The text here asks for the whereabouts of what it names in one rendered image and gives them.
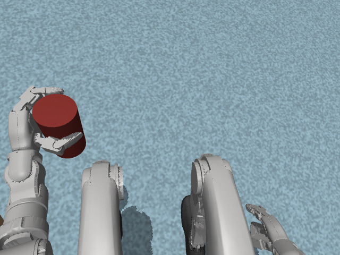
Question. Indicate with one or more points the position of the left robot hand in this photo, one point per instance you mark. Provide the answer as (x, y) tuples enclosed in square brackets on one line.
[(23, 131)]

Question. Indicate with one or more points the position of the right robot hand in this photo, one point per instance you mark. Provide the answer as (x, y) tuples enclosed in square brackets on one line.
[(265, 234)]

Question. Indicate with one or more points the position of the left robot arm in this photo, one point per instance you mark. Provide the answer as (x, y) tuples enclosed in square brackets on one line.
[(25, 229)]

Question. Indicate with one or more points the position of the right robot arm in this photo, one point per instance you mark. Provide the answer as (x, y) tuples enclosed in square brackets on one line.
[(285, 247)]

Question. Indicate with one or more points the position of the right robot foot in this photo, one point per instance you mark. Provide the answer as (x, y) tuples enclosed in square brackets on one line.
[(186, 218)]

